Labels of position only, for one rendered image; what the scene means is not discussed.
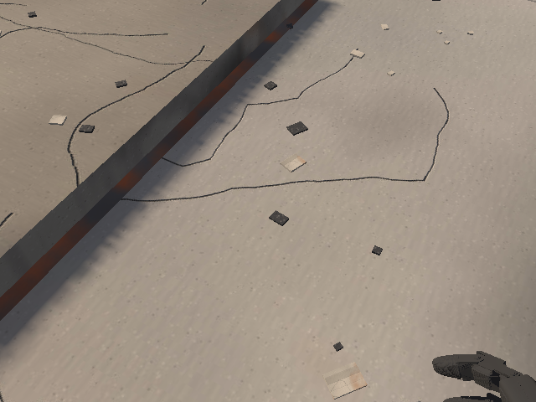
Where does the robot right hand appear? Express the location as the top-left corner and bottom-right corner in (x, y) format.
(432, 351), (536, 402)

